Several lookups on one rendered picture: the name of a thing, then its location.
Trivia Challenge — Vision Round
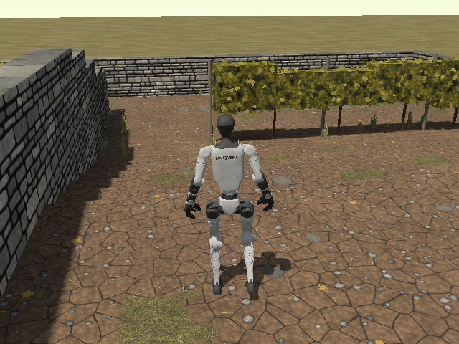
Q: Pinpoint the robot right forearm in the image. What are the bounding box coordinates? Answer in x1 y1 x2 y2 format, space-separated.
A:
257 171 272 199

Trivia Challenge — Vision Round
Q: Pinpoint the robot left forearm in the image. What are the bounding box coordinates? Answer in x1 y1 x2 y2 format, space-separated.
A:
186 175 200 205

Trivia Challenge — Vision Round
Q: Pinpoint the robot right hand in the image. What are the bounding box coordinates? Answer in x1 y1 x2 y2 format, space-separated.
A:
257 196 274 211

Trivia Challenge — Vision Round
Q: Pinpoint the right robot upper arm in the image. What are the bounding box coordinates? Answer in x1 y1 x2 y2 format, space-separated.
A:
242 144 264 183

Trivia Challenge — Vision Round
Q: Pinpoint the left robot upper arm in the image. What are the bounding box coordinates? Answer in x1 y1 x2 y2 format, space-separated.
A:
193 145 212 186

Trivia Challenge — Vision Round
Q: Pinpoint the robot left hand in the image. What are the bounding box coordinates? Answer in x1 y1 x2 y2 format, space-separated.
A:
184 203 201 219

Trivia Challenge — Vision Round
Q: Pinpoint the right robot shin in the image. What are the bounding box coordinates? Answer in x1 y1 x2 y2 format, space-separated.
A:
244 233 254 283

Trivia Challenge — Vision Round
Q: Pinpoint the robot head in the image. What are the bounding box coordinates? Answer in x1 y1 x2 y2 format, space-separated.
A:
214 114 239 149

